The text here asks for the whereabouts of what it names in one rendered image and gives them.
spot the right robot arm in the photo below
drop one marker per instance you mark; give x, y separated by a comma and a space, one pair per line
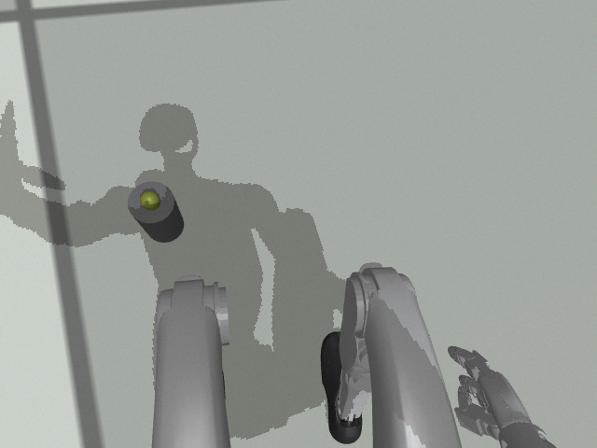
524, 435

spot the bottle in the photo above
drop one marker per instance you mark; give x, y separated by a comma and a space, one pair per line
153, 206

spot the right robot foot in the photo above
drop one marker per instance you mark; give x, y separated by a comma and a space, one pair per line
341, 430

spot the right robot hand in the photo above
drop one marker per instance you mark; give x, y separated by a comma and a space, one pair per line
495, 394

